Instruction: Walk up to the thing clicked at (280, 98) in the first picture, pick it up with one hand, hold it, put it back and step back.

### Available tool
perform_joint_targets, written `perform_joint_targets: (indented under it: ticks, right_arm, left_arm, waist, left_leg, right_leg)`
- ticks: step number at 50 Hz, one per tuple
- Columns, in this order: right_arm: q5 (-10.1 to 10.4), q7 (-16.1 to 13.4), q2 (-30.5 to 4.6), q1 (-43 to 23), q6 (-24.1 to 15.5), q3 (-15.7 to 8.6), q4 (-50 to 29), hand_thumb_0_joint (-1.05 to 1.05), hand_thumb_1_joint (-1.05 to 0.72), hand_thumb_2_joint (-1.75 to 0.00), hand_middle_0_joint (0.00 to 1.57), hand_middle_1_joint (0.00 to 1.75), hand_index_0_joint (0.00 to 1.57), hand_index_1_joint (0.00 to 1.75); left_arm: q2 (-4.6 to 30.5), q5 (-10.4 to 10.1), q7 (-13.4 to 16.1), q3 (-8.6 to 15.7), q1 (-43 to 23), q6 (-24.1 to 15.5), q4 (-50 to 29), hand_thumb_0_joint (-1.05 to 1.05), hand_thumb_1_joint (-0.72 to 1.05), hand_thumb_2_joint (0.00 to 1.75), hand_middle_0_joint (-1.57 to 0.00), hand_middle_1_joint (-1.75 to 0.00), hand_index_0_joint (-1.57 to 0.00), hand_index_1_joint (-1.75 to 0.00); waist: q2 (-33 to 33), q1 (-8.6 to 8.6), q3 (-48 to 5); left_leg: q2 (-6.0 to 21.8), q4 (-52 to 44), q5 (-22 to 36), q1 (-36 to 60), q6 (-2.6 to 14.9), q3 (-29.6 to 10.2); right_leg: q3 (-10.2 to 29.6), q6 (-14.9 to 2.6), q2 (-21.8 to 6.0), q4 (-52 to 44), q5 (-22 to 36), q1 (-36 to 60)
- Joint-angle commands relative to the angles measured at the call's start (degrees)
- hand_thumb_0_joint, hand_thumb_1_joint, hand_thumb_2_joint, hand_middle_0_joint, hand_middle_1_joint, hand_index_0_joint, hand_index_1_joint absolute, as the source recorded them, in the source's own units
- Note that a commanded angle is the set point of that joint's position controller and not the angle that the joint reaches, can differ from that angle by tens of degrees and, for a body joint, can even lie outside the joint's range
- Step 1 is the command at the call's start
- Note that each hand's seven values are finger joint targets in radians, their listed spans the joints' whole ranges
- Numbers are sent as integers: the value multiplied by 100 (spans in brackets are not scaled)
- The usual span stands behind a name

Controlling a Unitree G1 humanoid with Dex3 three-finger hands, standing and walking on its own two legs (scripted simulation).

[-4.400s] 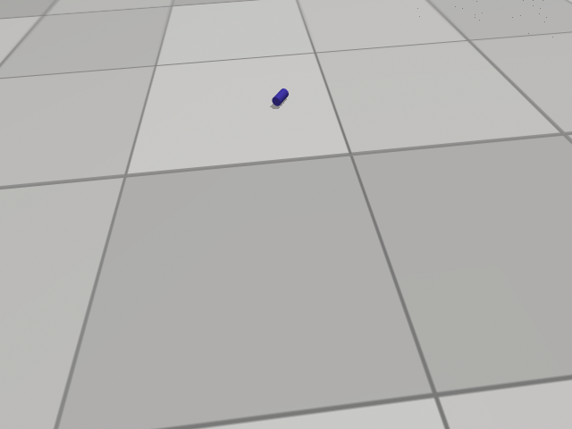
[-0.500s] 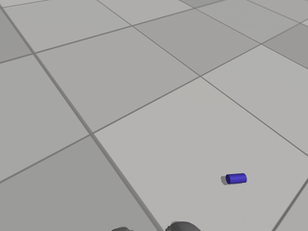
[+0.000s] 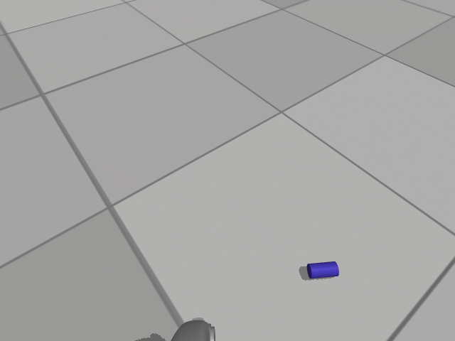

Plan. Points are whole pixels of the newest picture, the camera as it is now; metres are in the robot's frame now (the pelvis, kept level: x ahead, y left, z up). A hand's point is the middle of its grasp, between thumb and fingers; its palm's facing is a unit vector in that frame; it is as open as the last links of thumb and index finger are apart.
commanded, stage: walk up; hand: left
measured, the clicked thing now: (322, 269) +0.50 -0.36 -0.71
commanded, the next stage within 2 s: none
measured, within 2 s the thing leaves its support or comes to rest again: neither
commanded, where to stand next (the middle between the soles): +0.13 -0.59 m, yaw +5 degrees
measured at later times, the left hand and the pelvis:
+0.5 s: hand out of the picture +0.15 +0.07 -0.16, palm faces -0.06 -0.91 -0.40, open 7.4 cm; pelvis +0.01 -0.23 -0.03, yaw +0 degrees
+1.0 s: hand out of the picture +0.12 -0.12 -0.16, palm faces -0.05 -0.93 -0.37, open 7.4 cm; pelvis +0.00 -0.43 -0.02, yaw +2 degrees
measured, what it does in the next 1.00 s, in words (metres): steps to the right: left foot, then right foot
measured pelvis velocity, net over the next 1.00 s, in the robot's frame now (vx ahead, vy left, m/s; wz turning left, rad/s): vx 0.00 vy -0.43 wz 0.03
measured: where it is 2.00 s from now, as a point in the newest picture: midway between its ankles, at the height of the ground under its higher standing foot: outside the picture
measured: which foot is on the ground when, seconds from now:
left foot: up 0.00-0.06, down 0.08-0.48, up 0.50-0.68, down 0.70-1.00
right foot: down 0.00-0.10, up 0.12-0.44, down 0.46-0.70, up 0.72-1.00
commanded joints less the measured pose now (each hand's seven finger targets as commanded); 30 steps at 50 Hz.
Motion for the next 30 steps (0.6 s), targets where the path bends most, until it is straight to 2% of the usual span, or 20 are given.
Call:
perform_joint_targets:
  ticks: [1, 2, 3, 4, 5, 6, 9, 10, 13, 15, 18, 20, 21, 22, 23, 24, 25, 26, 28, 30]
  right_arm:
    - [68, -82, -1108, 1323, -215, -292, 2, 0, -90, -90, 20, 30, 20, 30]
    - [66, -95, -1030, 1771, -264, -288, 54, 0, -90, -90, 20, 30, 20, 30]
    - [-18, -145, -1270, 1995, -305, -380, 39, 0, -90, -90, 20, 30, 20, 30]
    - [-174, -214, -1787, 1948, -327, -539, -195, 0, -90, -90, 20, 30, 20, 30]
    - [-152, -287, -2054, 1524, -328, -611, -515, 0, -90, -90, 20, 30, 20, 30]
    - [50, -283, -2183, 1300, -310, -632, -568, 0, -90, -90, 20, 30, 20, 30]
    - [35, -273, -1679, 900, -285, -568, -641, 0, -90, -90, 20, 30, 20, 30]
    - [15, -230, -1662, 799, -286, -561, -702, 0, -90, -90, 20, 30, 20, 30]
    - [-72, -172, -1715, 881, -304, -604, -819, 0, -90, -90, 20, 30, 20, 30]
    - [-143, -154, -1824, 770, -296, -657, -870, 0, -90, -90, 20, 30, 20, 30]
    - [-217, -143, -2135, 608, -265, -755, -913, 0, -90, -90, 20, 30, 20, 30]
    - [-235, -118, -2204, 296, -204, -742, -930, 0, -90, -90, 20, 30, 20, 30]
    - [-232, -103, -2110, 129, -158, -696, -880, 0, -90, -90, 20, 30, 20, 30]
    - [-279, -107, -1859, 126, -96, -597, -810, 0, -90, -90, 20, 30, 20, 30]
    - [-271, -96, -1408, 179, -40, -429, -801, 0, -90, -90, 20, 30, 20, 30]
    - [-133, -116, -916, 34, -14, -276, -995, 0, -90, -90, 20, 30, 20, 30]
    - [-122, -272, -1144, -226, -12, -422, -1019, 0, -90, -90, 20, 30, 20, 30]
    - [-31, -245, -1380, -36, -56, -423, -779, 0, -90, -90, 20, 30, 20, 30]
    - [53, -196, -1469, 677, -93, -420, -282, 0, -90, -90, 20, 30, 20, 30]
    - [76, -116, -1385, 1225, -124, -422, -1, 0, -90, -90, 20, 30, 20, 30]
  left_arm:
    - [1412, 31, 149, 359, -781, -135, -832, 0, 90, 90, -20, -30, -20, -30]
    - [1320, 10, 148, 299, -946, -102, -913, 0, 90, 90, -20, -30, -20, -30]
    - [1074, -43, 148, 186, -789, -107, -980, 0, 90, 90, -20, -30, -20, -30]
    - [790, -79, 155, 112, -599, -139, -1092, 0, 90, 90, -20, -30, -20, -30]
    - [967, -57, 192, 161, -199, -52, -976, 0, 90, 90, -20, -30, -20, -30]
    - [1500, -11, 242, 307, -123, 14, -866, 0, 90, 90, -20, -30, -20, -30]
    - [1589, -57, 211, 423, -365, 2, -791, 0, 90, 90, -20, -30, -20, -30]
    - [1587, -61, 165, 455, -236, 5, -744, 0, 90, 90, -20, -30, -20, -30]
    - [1515, -38, 50, 484, -377, 32, -790, 0, 90, 90, -20, -30, -20, -30]
    - [1449, -58, -9, 467, -582, 50, -843, 0, 90, 90, -20, -30, -20, -30]
    - [1451, -61, -85, 503, -646, 68, -912, 0, 90, 90, -20, -30, -20, -30]
    - [1494, -57, -99, 574, -335, 64, -748, 0, 90, 90, -20, -30, -20, -30]
    - [1445, -45, -82, 609, -49, 55, -599, 0, 90, 90, -20, -30, -20, -30]
    - [1500, -11, -59, 694, 520, 44, -373, 0, 90, 90, -20, -30, -20, -30]
    - [1657, 85, -9, 740, 1126, -13, -239, 0, 90, 90, -20, -30, -20, -30]
    - [2236, 120, 58, 776, 768, -109, -485, 0, 90, 90, -20, -30, -20, -30]
    - [2572, -5, 131, 753, -408, -153, -771, 0, 90, 90, -20, -30, -20, -30]
    - [2250, -90, 167, 713, -593, -149, -851, 0, 90, 90, -20, -30, -20, -30]
    - [2056, 11, 206, 616, -807, -127, -750, 0, 90, 90, -20, -30, -20, -30]
    - [1724, 31, 166, 501, -1018, -96, -799, 0, 90, 90, -20, -30, -20, -30]
  waist:
    - [-1148, -415, -70]
    - [-933, -601, -272]
    - [-309, -718, -506]
    - [761, -703, -573]
    - [349, -404, -589]
    - [6, -428, -670]
    - [93, -241, -311]
    - [368, -180, -190]
    - [531, -282, -184]
    - [773, -346, -138]
    - [1310, -322, -281]
    - [1380, -104, -297]
    - [1220, 130, -373]
    - [571, 446, -565]
    - [-622, 812, -608]
    - [-2002, 718, -234]
    - [-1788, 217, -10]
    - [-961, 34, 84]
    - [-1349, -218, -113]
    - [-1473, -375, -184]
  left_leg:
    - [-90, -1689, 838, 1302, 167, 80]
    - [-101, -2612, 1603, 1959, 96, 48]
    - [151, -3229, 1834, 2762, 16, -583]
    - [1435, -3841, 1552, 3339, 343, -2881]
    - [2389, -3987, 1927, 3378, 622, -4137]
    - [2756, -3904, 2182, 3123, 943, -4321]
    - [1756, -3575, 1639, 2137, 859, -2383]
    - [1721, -3498, 1611, 1763, 971, -2019]
    - [1618, -3259, 1547, 1451, 1122, -1701]
    - [1441, -3227, 890, 1164, 1050, -1462]
    - [1547, -3205, -120, 869, 1052, -1528]
    - [1432, -3035, -464, 91, 877, -1259]
    - [1201, -2722, -454, -408, 632, -856]
    - [827, -1791, -524, -761, 429, -441]
    - [405, -140, -679, -1361, 232, 200]
    - [-391, 1244, -1126, -2172, -6, 153]
    - [-111, 1508, -770, -1704, 14, -550]
    - [46, 1293, -343, -1449, -12, -712]
    - [193, 803, -157, -719, -39, -201]
    - [27, -85, -107, 382, 10, 79]
  right_leg:
    - [1346, -1348, -1006, -1560, 1424, -247]
    - [1031, -1186, -864, -980, 1619, -356]
    - [750, -857, -576, -9, 1469, -761]
    - [538, -333, -84, 1074, 420, -1803]
    - [1083, -29, 145, 1797, -612, -2192]
    - [1419, 46, 37, 2380, -954, -2248]
    - [1699, 17, -134, 2640, -218, -1857]
    - [1539, 66, -135, 2742, -111, -1727]
    - [1356, 189, -194, 2705, -30, -1657]
    - [1018, 232, -353, 2179, -57, -1541]
    - [685, 230, -489, 1407, -576, -1140]
    - [296, 170, -361, 871, -406, -256]
    - [105, 84, -216, 303, -122, 504]
    - [31, 37, 44, -90, -286, 1149]
    - [366, -109, -54, -741, -695, 1450]
    - [3299, -640, -1382, -2350, -1278, 609]
    - [4428, -1135, -1820, -3226, -1825, -41]
    - [3737, -1051, -1514, -2837, -1635, 30]
    - [2497, -1223, -1222, -2026, -1015, -89]
    - [1847, -1251, -954, -1692, -195, -430]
